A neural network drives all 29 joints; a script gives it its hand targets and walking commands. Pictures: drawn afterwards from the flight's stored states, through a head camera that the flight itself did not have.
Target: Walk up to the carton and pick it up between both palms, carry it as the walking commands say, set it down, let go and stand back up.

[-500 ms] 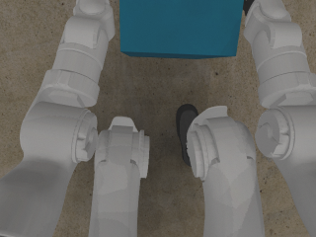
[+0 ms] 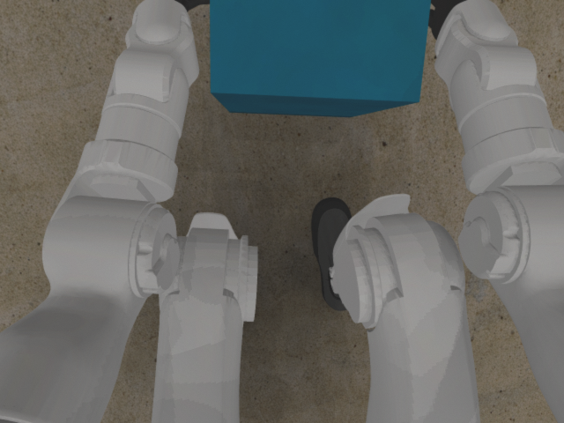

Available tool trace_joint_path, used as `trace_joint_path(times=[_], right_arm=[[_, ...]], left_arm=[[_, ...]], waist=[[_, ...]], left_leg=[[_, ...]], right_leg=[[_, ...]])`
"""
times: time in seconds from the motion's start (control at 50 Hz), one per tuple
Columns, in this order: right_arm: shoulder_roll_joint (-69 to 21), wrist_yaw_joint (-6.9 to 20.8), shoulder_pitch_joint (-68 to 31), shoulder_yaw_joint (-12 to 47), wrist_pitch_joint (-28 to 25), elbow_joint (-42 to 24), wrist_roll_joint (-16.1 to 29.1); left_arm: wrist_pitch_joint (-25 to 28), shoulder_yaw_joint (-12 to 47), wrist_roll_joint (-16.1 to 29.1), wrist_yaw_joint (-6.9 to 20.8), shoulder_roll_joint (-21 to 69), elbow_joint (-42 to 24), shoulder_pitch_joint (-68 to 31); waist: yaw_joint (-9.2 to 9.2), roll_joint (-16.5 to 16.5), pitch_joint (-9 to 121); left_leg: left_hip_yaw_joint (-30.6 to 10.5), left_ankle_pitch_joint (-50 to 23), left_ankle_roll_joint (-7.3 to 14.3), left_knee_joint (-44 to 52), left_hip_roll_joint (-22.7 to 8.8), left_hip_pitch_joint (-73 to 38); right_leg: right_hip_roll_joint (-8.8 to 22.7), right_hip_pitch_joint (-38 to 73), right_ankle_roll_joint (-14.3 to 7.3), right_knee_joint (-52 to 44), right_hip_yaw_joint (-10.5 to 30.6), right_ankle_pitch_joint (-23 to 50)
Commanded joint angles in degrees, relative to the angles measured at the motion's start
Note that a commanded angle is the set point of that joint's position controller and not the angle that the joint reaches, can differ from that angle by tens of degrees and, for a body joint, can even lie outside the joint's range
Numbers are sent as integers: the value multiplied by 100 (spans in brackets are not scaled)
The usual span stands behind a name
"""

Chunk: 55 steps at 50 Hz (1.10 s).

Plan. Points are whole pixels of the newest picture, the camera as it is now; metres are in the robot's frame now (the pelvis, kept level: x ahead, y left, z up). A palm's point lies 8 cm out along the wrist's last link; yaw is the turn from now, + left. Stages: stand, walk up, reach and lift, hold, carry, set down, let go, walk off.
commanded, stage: set down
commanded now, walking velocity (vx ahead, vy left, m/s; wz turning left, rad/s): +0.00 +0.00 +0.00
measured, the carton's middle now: (304, 20) +0.54 -0.07 -0.23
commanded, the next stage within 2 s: none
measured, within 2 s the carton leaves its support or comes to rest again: neither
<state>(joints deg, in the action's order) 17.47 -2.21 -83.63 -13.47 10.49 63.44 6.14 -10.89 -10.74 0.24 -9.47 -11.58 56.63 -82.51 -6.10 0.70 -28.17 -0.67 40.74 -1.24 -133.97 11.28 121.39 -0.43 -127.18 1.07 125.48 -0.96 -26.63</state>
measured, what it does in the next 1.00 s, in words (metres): stands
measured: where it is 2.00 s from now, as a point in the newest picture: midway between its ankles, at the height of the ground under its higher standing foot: (278, 295)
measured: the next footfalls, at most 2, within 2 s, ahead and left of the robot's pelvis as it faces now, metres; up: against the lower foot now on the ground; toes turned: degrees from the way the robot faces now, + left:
none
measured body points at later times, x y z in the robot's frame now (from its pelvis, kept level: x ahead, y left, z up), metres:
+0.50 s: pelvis +0.01 +0.00 +0.00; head +0.36 +0.00 +0.27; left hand +0.56 +0.08 -0.17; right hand +0.53 -0.22 -0.16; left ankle +0.09 +0.10 -0.32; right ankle +0.15 -0.12 -0.32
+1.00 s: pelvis +0.00 -0.01 +0.01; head +0.38 -0.01 +0.24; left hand +0.55 +0.10 -0.20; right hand +0.52 -0.26 -0.18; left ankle +0.09 +0.10 -0.32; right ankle +0.15 -0.12 -0.32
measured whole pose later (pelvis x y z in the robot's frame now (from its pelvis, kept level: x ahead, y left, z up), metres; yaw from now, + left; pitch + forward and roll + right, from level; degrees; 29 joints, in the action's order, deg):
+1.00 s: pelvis +0.00 -0.01 +0.01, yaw +1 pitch +32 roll -1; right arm 22.8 -5.9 -81.9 -10.9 1.7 65.8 15.0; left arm -6.3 1.6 9.1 -9.2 -18.6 55.8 -80.9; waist -4.7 -0.9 -30.0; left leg -0.5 39.8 -1.2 -130.5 7.7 122.3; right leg 0.5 -128.3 -1.3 123.1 -2.2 -26.4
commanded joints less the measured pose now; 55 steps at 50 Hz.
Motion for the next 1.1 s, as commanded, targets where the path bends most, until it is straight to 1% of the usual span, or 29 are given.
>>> trace_joint_path(times=[0.0,0.08,0.1,0.14,0.26,0.28,0.3,0.32,0.4,0.44,0.46,0.5,0.56,0.58,0.62,0.64,0.66,0.74,0.8,0.84,0.86,0.88,0.9,0.92,0.94,0.96,0.98,1.02,1.08], right_arm=[[-5417,1287,-3120,1334,-236,-1046,313],[-5445,1320,-2811,1172,-360,-933,376],[-5455,1343,-2643,1109,-245,-823,170],[-5329,1348,-2853,1186,-334,-1067,215],[-5469,1314,-2353,987,-317,-690,212],[-5406,1286,-2404,1027,-345,-877,154],[-5246,1237,-2346,1023,-355,-878,60],[-5323,1245,-2664,1043,-360,-1062,129],[-5167,1268,-2441,785,-363,-740,114],[-4972,1106,-2558,946,-462,-1108,75],[-4706,1067,-2604,984,-494,-1074,138],[-4357,1018,-2231,697,-531,-787,179],[-3511,791,-1781,348,-590,-404,-14],[-3183,701,-1901,231,-639,-383,54],[-3033,616,-1661,127,-661,-279,-102],[-2612,525,-1731,150,-723,-399,-2],[-1616,287,-1630,-21,-865,-527,-20],[-23,-253,-866,-370,-1029,-380,145],[458,-432,-631,-328,-1072,-26,352],[572,-471,-840,-79,-1174,-436,558],[559,-476,-1191,-38,-1160,-811,641],[495,-441,-1035,91,-1115,-185,834],[599,-418,-1197,128,-1138,-548,837],[463,-349,-990,281,-1093,-366,1014],[450,-348,-1281,423,-1155,-1246,1121],[764,-334,-1163,281,-1180,-1013,1013],[669,-317,-1193,296,-1149,-1113,1115],[816,-312,-895,275,-1052,-687,1048],[699,-277,-1397,579,-1022,-1296,1255]], left_arm=[[151,1840,296,1594,5725,-623,-3314],[185,1878,165,1589,5967,-562,-2908],[197,1756,233,1587,5824,-598,-2961],[188,1687,131,1598,5795,-369,-2917],[259,1696,60,1522,5597,-447,-2670],[308,1698,-30,1530,5516,-710,-2626],[333,1672,139,1558,5438,-738,-2905],[372,1585,109,1525,5078,-738,-3185],[312,1526,-223,1412,4849,-385,-2729],[390,1558,118,1438,5019,-736,-2945],[438,1473,16,1378,4652,-670,-2650],[387,1494,-100,1285,4448,-285,-2383],[511,1124,-188,1114,3330,-373,-2323],[552,1128,-257,1014,2960,-275,-2215],[535,1139,-50,1020,2904,-242,-2398],[560,996,-157,896,2313,-248,-2125],[600,1069,61,680,1694,-513,-2452],[721,827,92,153,-283,-207,-1443],[807,602,345,-39,-1081,-884,-2074],[776,1338,937,9,-532,-1006,-2061],[787,1181,917,20,-892,-1223,-2166],[714,1280,921,1,-946,-807,-2087],[691,1389,879,15,-628,-1156,-2191],[747,1246,823,27,-871,-918,-1945],[795,1178,946,-1,-896,-1950,-2295],[748,1333,1122,55,-570,-1559,-2031],[809,1252,1113,52,-896,-2210,-2398],[698,1322,1126,93,-971,-1196,-1875],[680,1109,1071,192,-1120,-953,-1674]], waist=[[-254,794,7220],[-41,1333,6856],[-468,889,7015],[-153,1131,6765],[-187,1068,6771],[92,1123,6654],[-343,931,6719],[-7,1019,6850],[131,1265,6552],[-227,859,7054],[57,880,7026],[-3,1253,6676],[-189,870,6644],[-15,1053,6658],[-334,1008,6734],[23,960,6632],[-461,928,7206],[131,841,7101],[-156,843,7834],[-652,600,8888],[-311,704,8579],[-399,551,8636],[-272,954,8496],[-49,789,8607],[-53,622,9174],[-388,586,9318],[-258,901,9566],[-335,783,9140],[129,539,9025]], left_leg=[[5,-1817,119,1922,-173,-1698],[-30,-2114,76,1915,-175,-1605],[-126,-2280,84,1799,-234,-1875],[10,-2093,103,1836,-203,-1500],[-133,-2224,117,1892,-260,-1652],[-23,-2433,76,1825,-182,-1498],[-30,-1961,98,1792,-166,-1188],[51,-2062,45,1788,-151,-1409],[-28,-1972,92,1934,-252,-1670],[13,-2029,81,1786,-125,-1616],[21,-2154,45,1775,-156,-1465],[-110,-2373,-3,1870,-337,-1910],[80,-2014,-14,1777,-297,-1403],[-7,-1935,-10,1922,-366,-1669],[44,-1858,-66,1871,-340,-1609],[-23,-1777,-50,2049,-351,-1655],[-31,-1887,-149,1833,-431,-1751],[2,-2084,-109,2140,-564,-2089],[59,-1918,-198,1931,-656,-2053],[-37,-2522,-205,1849,-665,-2692],[47,-2295,-134,1907,-628,-2501],[-61,-2088,-114,2112,-716,-2726],[-118,-2518,-149,2051,-672,-2834],[41,-2640,-204,1908,-692,-2812],[-119,-2939,-90,1930,-713,-2907],[-84,-3044,-161,1797,-670,-2868],[30,-3037,-191,1784,-686,-2987],[6,-2638,-126,1765,-773,-2858],[134,-2207,-68,1740,-763,-2391]], right_leg=[[-401,3074,-132,-495,-237,1547],[-485,2724,-205,-473,-138,1751],[-378,2910,-155,-455,-185,1909],[-467,2882,-176,-508,-111,1701],[-446,2537,-98,-346,-182,1798],[-534,2565,-166,-399,-8,1861],[-526,2917,-182,-474,-59,1694],[-434,3026,-166,-461,-5,1889],[-437,2243,-76,-347,-103,1517],[-475,3153,-141,-443,-136,1706],[-439,3142,-129,-343,-79,1869],[-396,2542,-109,-345,-172,1835],[-418,3075,-106,-483,-97,1777],[-398,3018,-67,-421,-127,1617],[-392,2962,-84,-560,-175,1618],[-368,3028,-71,-550,-163,1522],[-272,3532,-65,-462,-175,1817],[-210,3270,37,-644,-127,1771],[-133,3911,-71,-659,-1,2069],[-46,4352,-89,-651,-94,2611],[-22,4367,-94,-748,-1,2448],[24,4230,-49,-779,-146,2282],[-48,4084,-127,-810,-36,2460],[8,4252,-31,-783,22,2522],[-57,4480,-92,-644,74,2881],[-91,4632,-78,-719,107,3056],[-100,4885,-123,-672,114,3152],[34,4698,-59,-685,91,2923],[30,5053,-34,-841,257,2649]])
